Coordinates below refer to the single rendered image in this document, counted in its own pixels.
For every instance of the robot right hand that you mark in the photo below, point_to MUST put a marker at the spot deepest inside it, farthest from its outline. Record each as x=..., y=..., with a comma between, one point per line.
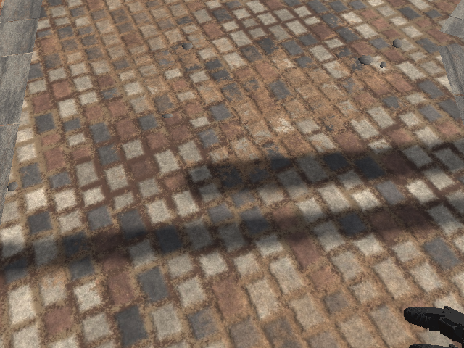
x=448, y=321

